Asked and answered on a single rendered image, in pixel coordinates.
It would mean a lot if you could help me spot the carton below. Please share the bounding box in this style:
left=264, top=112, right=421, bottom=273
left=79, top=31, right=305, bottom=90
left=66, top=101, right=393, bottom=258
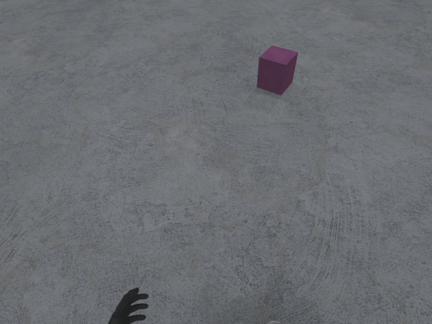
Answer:
left=256, top=45, right=298, bottom=95

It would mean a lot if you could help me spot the left robot hand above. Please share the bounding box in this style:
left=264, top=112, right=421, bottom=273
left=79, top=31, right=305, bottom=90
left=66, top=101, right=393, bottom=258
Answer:
left=108, top=288, right=149, bottom=324

